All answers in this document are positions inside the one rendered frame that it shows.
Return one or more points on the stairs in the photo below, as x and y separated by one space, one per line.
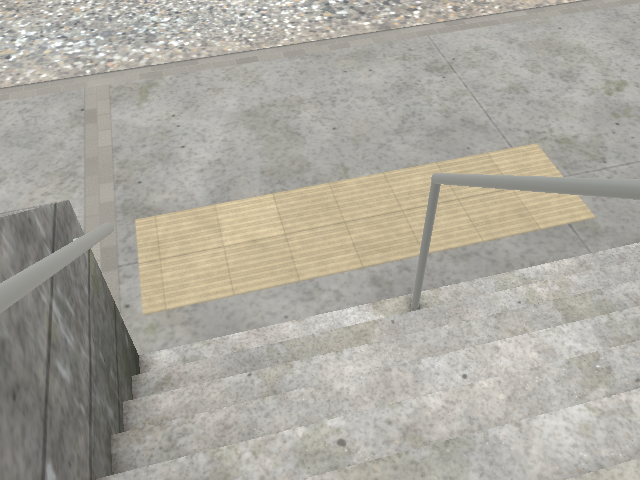
532 374

